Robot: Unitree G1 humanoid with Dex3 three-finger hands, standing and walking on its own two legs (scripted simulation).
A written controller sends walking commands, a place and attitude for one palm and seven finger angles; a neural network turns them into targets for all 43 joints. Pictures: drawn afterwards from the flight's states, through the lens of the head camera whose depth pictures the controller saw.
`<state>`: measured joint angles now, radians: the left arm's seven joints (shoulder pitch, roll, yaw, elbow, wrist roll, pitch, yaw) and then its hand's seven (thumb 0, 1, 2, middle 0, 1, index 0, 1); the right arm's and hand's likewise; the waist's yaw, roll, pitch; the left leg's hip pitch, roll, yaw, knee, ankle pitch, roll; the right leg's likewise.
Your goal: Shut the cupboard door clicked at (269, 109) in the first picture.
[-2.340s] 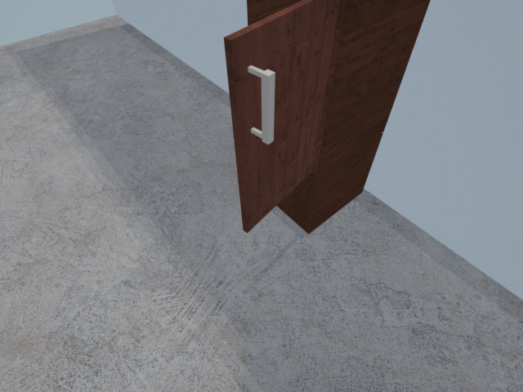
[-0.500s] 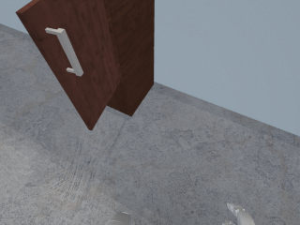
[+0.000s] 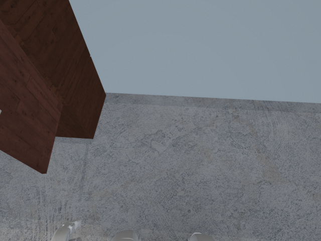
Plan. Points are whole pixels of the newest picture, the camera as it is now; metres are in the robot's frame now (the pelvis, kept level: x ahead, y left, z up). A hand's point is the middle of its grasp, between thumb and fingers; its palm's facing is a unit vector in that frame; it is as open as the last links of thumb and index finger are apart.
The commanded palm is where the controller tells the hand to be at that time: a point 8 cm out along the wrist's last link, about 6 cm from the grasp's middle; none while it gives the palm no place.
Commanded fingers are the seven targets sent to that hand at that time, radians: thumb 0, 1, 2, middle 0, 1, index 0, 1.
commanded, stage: walk around to get in front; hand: left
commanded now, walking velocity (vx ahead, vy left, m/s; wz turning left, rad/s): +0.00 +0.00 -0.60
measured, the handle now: out of the picture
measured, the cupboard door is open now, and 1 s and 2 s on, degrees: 99 99 99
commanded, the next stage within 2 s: none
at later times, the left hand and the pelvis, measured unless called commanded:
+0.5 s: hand (104, 210) +0.20 +0.18 -0.14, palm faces -0.29 -0.94 -0.20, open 7.4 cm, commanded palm none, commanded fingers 0.00 0.90 0.90 -0.20 -0.30 -0.20 -0.30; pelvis +0.03 +0.01 +0.02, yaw -18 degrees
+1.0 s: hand (131, 199) +0.24 +0.11 -0.17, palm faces -0.52 -0.83 -0.20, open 7.4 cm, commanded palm none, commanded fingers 0.00 0.90 0.90 -0.20 -0.30 -0.20 -0.30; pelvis +0.07 -0.02 +0.01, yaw -35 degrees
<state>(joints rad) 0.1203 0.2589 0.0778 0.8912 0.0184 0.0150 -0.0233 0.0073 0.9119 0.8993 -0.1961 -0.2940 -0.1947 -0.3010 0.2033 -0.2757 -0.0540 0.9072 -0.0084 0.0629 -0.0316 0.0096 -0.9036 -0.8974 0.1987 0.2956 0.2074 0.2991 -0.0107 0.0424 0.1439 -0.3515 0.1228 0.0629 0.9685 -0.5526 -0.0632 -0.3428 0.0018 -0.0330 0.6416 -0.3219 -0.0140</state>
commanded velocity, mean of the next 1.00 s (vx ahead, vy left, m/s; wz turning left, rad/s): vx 0.00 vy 0.00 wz -0.60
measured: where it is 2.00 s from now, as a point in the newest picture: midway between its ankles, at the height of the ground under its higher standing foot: (198, 240)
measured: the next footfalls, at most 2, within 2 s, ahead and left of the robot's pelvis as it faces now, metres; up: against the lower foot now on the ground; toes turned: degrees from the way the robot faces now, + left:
left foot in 0.26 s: +0.09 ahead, +0.14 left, +0.00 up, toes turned -5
right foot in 0.60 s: +0.01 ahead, -0.12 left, +0.00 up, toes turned -27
